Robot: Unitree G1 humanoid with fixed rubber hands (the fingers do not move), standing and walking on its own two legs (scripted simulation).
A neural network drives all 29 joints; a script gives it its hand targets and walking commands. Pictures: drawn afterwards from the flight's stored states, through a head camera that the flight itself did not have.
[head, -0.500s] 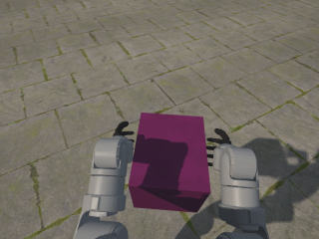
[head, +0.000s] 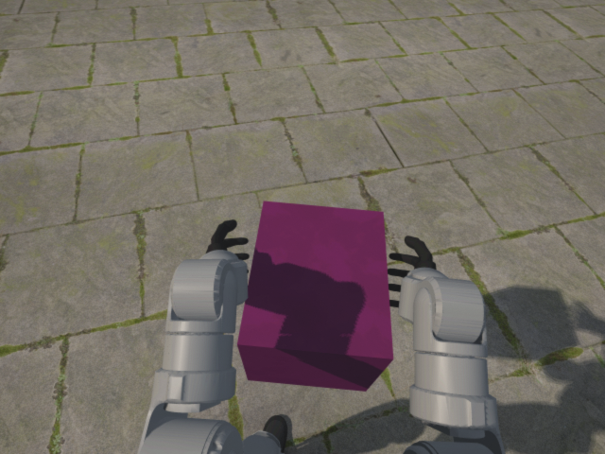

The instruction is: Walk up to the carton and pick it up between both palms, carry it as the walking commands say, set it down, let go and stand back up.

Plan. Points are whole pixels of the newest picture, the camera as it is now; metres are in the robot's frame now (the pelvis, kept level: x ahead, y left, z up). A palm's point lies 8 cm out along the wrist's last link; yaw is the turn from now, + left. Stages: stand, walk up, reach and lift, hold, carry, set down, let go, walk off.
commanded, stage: carry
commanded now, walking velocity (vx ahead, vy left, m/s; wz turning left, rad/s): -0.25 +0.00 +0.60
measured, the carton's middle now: (315, 296) +0.34 +0.00 -0.03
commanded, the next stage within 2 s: none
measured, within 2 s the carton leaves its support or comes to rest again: neither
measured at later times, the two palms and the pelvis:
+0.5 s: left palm out of the picture +0.12 +0.27 +0.07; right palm (301, 376) +0.19 +0.03 +0.08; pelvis -0.14 +0.04 +0.00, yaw +21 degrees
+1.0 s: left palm out of the picture -0.07 +0.27 +0.09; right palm out of the picture +0.06 +0.05 +0.08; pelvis -0.27 +0.00 +0.01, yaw +34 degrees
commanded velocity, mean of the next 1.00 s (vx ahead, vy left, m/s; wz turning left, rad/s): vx -0.25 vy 0.00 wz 0.60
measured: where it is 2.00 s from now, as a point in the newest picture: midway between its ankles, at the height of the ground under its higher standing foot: outside the picture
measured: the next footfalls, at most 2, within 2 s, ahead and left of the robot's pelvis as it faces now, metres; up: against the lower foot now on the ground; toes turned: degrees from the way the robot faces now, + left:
right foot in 0.04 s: +0.01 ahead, -0.12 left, +0.00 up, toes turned -2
left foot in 0.38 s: -0.08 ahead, +0.16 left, +0.00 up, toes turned +19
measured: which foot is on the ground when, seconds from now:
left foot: down 0.00-0.04, up 0.06-0.36, down 0.38-0.84, up 0.86-1.00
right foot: up 0.00-0.02, down 0.04-0.38, up 0.40-0.82, down 0.84-1.00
